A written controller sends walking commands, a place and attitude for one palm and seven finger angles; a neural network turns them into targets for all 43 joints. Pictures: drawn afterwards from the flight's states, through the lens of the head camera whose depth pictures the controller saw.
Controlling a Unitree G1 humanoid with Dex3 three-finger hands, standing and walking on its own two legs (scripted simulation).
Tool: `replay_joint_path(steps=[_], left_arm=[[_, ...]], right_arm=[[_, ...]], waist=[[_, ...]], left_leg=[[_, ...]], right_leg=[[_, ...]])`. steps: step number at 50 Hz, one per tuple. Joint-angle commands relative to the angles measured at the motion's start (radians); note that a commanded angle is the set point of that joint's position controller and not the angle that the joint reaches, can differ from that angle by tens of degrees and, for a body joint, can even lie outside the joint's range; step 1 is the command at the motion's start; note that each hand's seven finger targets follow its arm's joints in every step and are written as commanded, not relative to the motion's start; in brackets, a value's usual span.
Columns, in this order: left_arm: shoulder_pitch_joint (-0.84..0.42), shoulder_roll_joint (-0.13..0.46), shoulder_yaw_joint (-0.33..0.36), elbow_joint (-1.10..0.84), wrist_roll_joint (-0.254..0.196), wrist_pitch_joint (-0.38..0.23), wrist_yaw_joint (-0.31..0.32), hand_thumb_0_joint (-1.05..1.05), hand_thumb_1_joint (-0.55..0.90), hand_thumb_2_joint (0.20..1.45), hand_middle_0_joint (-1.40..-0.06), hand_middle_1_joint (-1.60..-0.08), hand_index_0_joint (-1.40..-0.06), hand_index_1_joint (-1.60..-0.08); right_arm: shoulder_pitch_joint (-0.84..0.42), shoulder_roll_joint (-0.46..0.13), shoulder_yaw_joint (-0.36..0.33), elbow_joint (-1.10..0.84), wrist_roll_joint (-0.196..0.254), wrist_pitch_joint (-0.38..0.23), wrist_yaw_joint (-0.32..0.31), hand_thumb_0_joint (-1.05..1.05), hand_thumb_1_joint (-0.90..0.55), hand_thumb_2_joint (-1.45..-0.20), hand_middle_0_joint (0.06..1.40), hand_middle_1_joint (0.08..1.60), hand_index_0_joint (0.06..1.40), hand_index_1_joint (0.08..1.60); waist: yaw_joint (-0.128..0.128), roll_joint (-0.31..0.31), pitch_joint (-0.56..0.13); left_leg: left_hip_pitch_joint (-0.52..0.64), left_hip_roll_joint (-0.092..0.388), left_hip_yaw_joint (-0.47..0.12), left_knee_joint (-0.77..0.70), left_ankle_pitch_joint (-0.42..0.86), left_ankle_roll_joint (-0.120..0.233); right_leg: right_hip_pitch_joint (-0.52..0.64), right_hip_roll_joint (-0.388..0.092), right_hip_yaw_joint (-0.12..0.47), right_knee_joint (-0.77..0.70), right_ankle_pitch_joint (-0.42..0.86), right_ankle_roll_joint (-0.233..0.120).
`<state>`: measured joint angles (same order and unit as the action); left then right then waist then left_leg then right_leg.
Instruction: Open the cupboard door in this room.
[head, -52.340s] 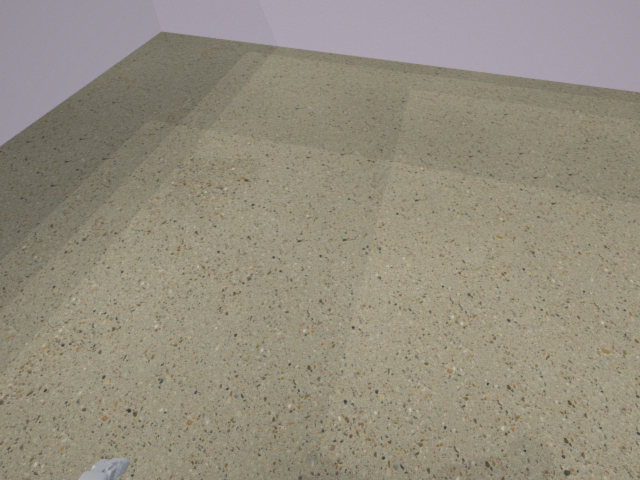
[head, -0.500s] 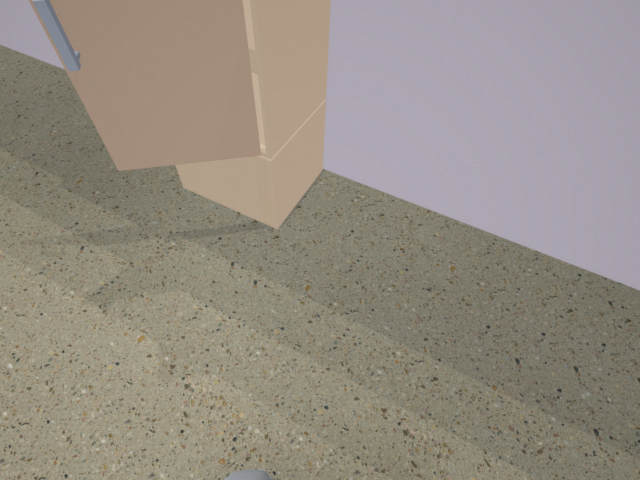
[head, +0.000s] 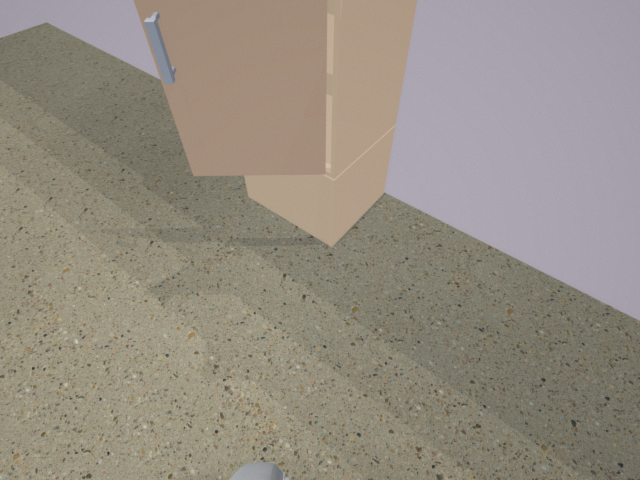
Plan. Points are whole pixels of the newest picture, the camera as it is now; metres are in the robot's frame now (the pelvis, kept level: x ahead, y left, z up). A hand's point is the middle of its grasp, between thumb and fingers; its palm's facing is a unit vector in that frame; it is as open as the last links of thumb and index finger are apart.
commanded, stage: take the last steps up to it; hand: left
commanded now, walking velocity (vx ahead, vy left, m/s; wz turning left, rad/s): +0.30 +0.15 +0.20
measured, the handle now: (162, 48) +0.98 +0.44 +0.05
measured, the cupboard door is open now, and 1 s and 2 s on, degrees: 39 39 39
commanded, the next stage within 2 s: come to a stop and stand still in 1.02 s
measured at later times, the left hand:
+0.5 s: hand (152, 422) +0.21 +0.28 -0.16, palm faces +0.07 -0.98 -0.20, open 7.4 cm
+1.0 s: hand (140, 381) +0.28 +0.33 -0.19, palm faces +0.14 -0.97 -0.20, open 7.3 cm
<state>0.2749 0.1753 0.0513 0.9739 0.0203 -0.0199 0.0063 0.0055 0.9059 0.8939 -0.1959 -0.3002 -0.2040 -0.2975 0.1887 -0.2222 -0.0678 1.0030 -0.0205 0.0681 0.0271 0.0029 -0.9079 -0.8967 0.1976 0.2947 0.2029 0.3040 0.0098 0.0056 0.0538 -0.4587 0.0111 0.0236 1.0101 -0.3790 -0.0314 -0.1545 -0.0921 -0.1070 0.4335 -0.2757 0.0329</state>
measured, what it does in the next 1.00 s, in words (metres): walks ahead: left foot, then right foot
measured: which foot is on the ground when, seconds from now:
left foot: up 0.00-0.16, down 0.18-0.60, up 0.62-0.94, down 0.96-1.00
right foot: down 0.00-0.18, up 0.20-0.58, down 0.60-0.96, up 0.98-1.00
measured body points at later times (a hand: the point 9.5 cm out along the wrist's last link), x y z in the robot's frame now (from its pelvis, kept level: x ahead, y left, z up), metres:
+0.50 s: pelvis +0.13 +0.08 +0.00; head +0.16 +0.08 +0.45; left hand +0.21 +0.33 -0.14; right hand +0.11 -0.14 -0.16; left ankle +0.07 +0.16 -0.74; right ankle +0.22 -0.03 -0.71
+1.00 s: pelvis +0.32 +0.14 -0.01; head +0.34 +0.15 +0.43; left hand +0.28 +0.38 -0.17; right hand +0.41 -0.10 -0.15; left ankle +0.38 +0.25 -0.74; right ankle +0.26 -0.01 -0.73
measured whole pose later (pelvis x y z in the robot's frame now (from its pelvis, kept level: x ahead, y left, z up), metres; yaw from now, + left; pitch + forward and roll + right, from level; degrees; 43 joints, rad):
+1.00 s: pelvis +0.32 +0.14 -0.01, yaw +3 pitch +0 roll +0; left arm 0.35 0.21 0.07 1.09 0.02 -0.01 -0.01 0.00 0.93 0.89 -0.20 -0.30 -0.20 -0.30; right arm 0.19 -0.18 -0.05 1.01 -0.04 -0.05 0.01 0.00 -0.91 -0.90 0.19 0.29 0.20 0.30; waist 0.02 -0.02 0.03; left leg -0.36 0.07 0.12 0.56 -0.17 0.01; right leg -0.20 -0.09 -0.09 0.69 -0.45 0.01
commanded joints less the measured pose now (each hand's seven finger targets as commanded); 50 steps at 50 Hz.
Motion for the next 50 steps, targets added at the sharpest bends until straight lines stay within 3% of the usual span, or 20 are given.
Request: replay_joint_path(steps=[1,4,7,9,10,14,17,25,27,28,29,30,31,33,37,42,44,46,48,50], left_arm=[[0.096,0.209,0.054,-0.001,0.009,-0.034,0.003,0.0,0.9,0.9,-0.2,-0.3,-0.2,-0.3],[0.109,0.23,0.061,0.027,0.013,-0.032,0.0,0.0,0.9,0.9,-0.2,-0.3,-0.2,-0.3],[0.054,0.22,0.061,0.024,0.004,-0.022,-0.008,0.0,0.9,0.9,-0.2,-0.3,-0.2,-0.3],[-0.013,0.107,0.035,-0.052,-0.004,-0.012,-0.021,0.0,0.9,0.9,-0.2,-0.3,-0.2,-0.3],[-0.098,0.1,0.027,-0.078,0.005,-0.013,-0.015,0.0,0.9,0.9,-0.2,-0.3,-0.2,-0.3],[-0.062,0.075,0.021,-0.017,0.009,-0.003,-0.027,0.0,0.9,0.9,-0.2,-0.3,-0.2,-0.3],[-0.056,0.06,0.013,-0.009,0.005,0.0,-0.029,0.0,0.9,0.9,-0.2,-0.3,-0.2,-0.3],[-0.192,0.061,0.008,-0.06,0.005,-0.003,-0.028,0.0,0.9,0.9,-0.2,-0.3,-0.2,-0.3],[-0.142,0.07,0.014,-0.045,0.006,-0.008,-0.028,0.0,0.9,0.9,-0.2,-0.3,-0.2,-0.3],[-0.066,0.095,0.024,-0.021,0.008,-0.015,-0.024,0.0,0.9,0.9,-0.2,-0.3,-0.2,-0.3],[0.081,0.157,0.044,0.017,0.011,-0.027,-0.019,0.0,0.9,0.9,-0.2,-0.3,-0.2,-0.3],[0.208,0.246,0.064,0.054,0.006,-0.031,-0.012,0.0,0.9,0.9,-0.2,-0.3,-0.2,-0.3],[0.201,0.255,0.065,0.045,-0.009,-0.028,-0.004,0.0,0.9,0.9,-0.2,-0.3,-0.2,-0.3],[0.039,0.156,0.045,0.001,-0.009,-0.022,0.011,0.0,0.9,0.9,-0.2,-0.3,-0.2,-0.3],[-0.007,0.105,0.032,0.005,-0.002,-0.054,0.003,0.0,0.9,0.9,-0.2,-0.3,-0.2,-0.3],[0.035,0.147,0.048,0.047,0.002,-0.054,-0.009,0.0,0.9,0.9,-0.2,-0.3,-0.2,-0.3],[0.03,0.152,0.046,0.058,0.002,-0.046,-0.011,0.0,0.9,0.9,-0.2,-0.3,-0.2,-0.3],[0.022,0.14,0.041,0.055,-0.002,-0.034,-0.013,0.0,0.9,0.9,-0.2,-0.3,-0.2,-0.3],[0.003,0.059,0.02,0.005,-0.006,-0.028,-0.019,0.0,0.9,0.9,-0.2,-0.3,-0.2,-0.3],[-0.087,0.057,0.012,-0.025,0.002,-0.032,-0.011,0.0,0.9,0.9,-0.2,-0.3,-0.2,-0.3]], right_arm=[[-0.138,-0.029,-0.001,-0.12,0.003,-0.053,0.02,0.0,-0.9,-0.9,0.2,0.3,0.2,0.3],[-0.14,-0.019,0.007,-0.128,0.007,-0.067,0.023,0.0,-0.9,-0.9,0.2,0.3,0.2,0.3],[0.052,-0.066,0.002,-0.07,0.001,-0.085,0.009,0.0,-0.9,-0.9,0.2,0.3,0.2,0.3],[0.314,-0.25,-0.047,-0.02,-0.018,-0.09,-0.022,0.0,-0.9,-0.9,0.2,0.3,0.2,0.3],[0.338,-0.249,-0.042,0.002,-0.018,-0.087,-0.032,0.0,-0.9,-0.9,0.2,0.3,0.2,0.3],[0.148,-0.109,0.001,-0.034,-0.013,-0.118,-0.048,0.0,-0.9,-0.9,0.2,0.3,0.2,0.3],[0.17,-0.094,0.008,-0.001,-0.006,-0.134,-0.048,0.0,-0.9,-0.9,0.2,0.3,0.2,0.3],[0.239,-0.078,0.015,0.068,-0.011,-0.131,-0.044,0.0,-0.9,-0.9,0.2,0.3,0.2,0.3],[0.238,-0.073,0.02,0.083,-0.009,-0.127,-0.046,0.0,-0.9,-0.9,0.2,0.3,0.2,0.3],[0.232,-0.061,0.022,0.088,-0.003,-0.128,-0.044,0.0,-0.9,-0.9,0.2,0.3,0.2,0.3],[0.22,-0.043,0.025,0.075,0.008,-0.133,-0.042,0.0,-0.9,-0.9,0.2,0.3,0.2,0.3],[0.242,-0.02,0.024,0.049,0.013,-0.135,-0.037,0.0,-0.9,-0.9,0.2,0.3,0.2,0.3],[0.196,-0.063,0.016,0.04,0.009,-0.123,-0.038,0.0,-0.9,-0.9,0.2,0.3,0.2,0.3],[0.098,-0.033,0.004,0.024,0.0,-0.107,-0.029,0.0,-0.9,-0.9,0.2,0.3,0.2,0.3],[0.17,0.035,0.015,0.045,-0.006,-0.087,-0.013,0.0,-0.9,-0.9,0.2,0.3,0.2,0.3],[0.078,0.05,0.012,0.0,-0.008,-0.102,0.004,0.0,-0.9,-0.9,0.2,0.3,0.2,0.3],[0.085,0.03,0.009,-0.005,-0.008,-0.109,0.003,0.0,-0.9,-0.9,0.2,0.3,0.2,0.3],[0.16,-0.024,0.0,0.021,-0.008,-0.12,-0.006,0.0,-0.9,-0.9,0.2,0.3,0.2,0.3],[0.335,-0.187,-0.037,0.046,-0.023,-0.12,-0.032,0.0,-0.9,-0.9,0.2,0.3,0.2,0.3],[0.322,-0.168,-0.026,0.044,-0.022,-0.119,-0.045,0.0,-0.9,-0.9,0.2,0.3,0.2,0.3]], waist=[[0.058,-0.172,-0.005],[0.06,-0.202,-0.005],[-0.036,-0.099,-0.06],[-0.147,0.351,-0.132],[-0.156,0.249,-0.095],[-0.033,0.102,0.003],[-0.017,0.074,-0.041],[-0.031,0.051,0.028],[0.0,0.041,0.02],[0.037,-0.01,0.003],[0.101,-0.108,-0.071],[0.121,-0.294,-0.143],[0.116,-0.236,-0.115],[0.052,-0.113,0.055],[-0.016,-0.125,-0.023],[0.014,-0.11,-0.013],[-0.003,-0.155,0.002],[-0.046,-0.059,-0.021],[-0.12,0.269,-0.073],[-0.12,0.212,-0.063]], left_leg=[[-0.103,0.036,0.035,-0.192,0.012,-0.014],[-0.001,0.02,0.073,-0.355,-0.002,-0.001],[0.368,-0.028,0.138,-0.576,0.101,0.02],[0.617,0.347,-0.403,-0.753,-0.055,0.198],[0.545,0.39,-0.458,-0.79,-0.101,0.261],[0.31,0.285,-0.247,-0.83,0.035,0.217],[0.371,0.254,-0.13,-0.819,0.264,0.227],[0.371,0.24,-0.082,-0.782,0.378,0.217],[0.336,0.206,-0.039,-0.687,0.411,0.18],[0.253,0.167,-0.017,-0.568,0.418,0.15],[0.094,0.095,0.046,-0.345,0.336,0.104],[-0.127,-0.036,0.119,-0.057,-0.091,0.049],[-0.155,0.01,0.015,0.138,-0.226,0.047],[-0.191,0.098,-0.053,0.166,-0.052,0.042],[-0.016,0.113,0.019,-0.088,0.071,0.002],[0.058,0.059,0.091,-0.372,0.133,-0.006],[0.148,0.037,0.114,-0.466,0.176,-0.003],[0.352,0.036,0.115,-0.557,0.162,0.008],[0.547,0.35,-0.31,-0.717,0.019,0.17],[0.458,0.408,-0.389,-0.777,0.029,0.253]], right_leg=[[0.121,-0.267,0.154,-0.221,0.085,-0.136],[0.091,-0.285,0.125,-0.175,0.114,-0.129],[-0.102,-0.202,0.013,0.013,0.074,-0.06],[-0.49,0.009,-0.106,0.565,-0.354,0.02],[-0.559,-0.007,0.012,0.728,-0.348,-0.018],[-0.489,-0.074,0.072,0.731,-0.099,-0.027],[-0.427,-0.056,0.05,0.554,-0.045,-0.018],[-0.282,0.01,0.004,0.249,0.02,-0.031],[-0.14,0.043,-0.021,0.148,0.066,-0.044],[0.02,0.047,-0.004,0.084,0.096,-0.059],[0.269,-0.079,0.17,0.029,0.083,-0.112],[0.447,-0.337,0.51,-0.11,0.094,-0.236],[0.31,-0.41,0.62,-0.214,-0.084,-0.291],[0.044,-0.339,0.463,-0.277,-0.223,-0.245],[-0.065,-0.219,0.176,-0.289,0.025,-0.183],[-0.037,-0.194,0.139,-0.241,0.022,-0.173],[-0.074,-0.168,0.108,-0.196,-0.013,-0.143],[-0.181,-0.119,0.065,-0.06,-0.055,-0.105],[-0.454,0.053,-0.077,0.401,-0.265,-0.031],[-0.538,0.013,0.054,0.727,-0.284,-0.055]])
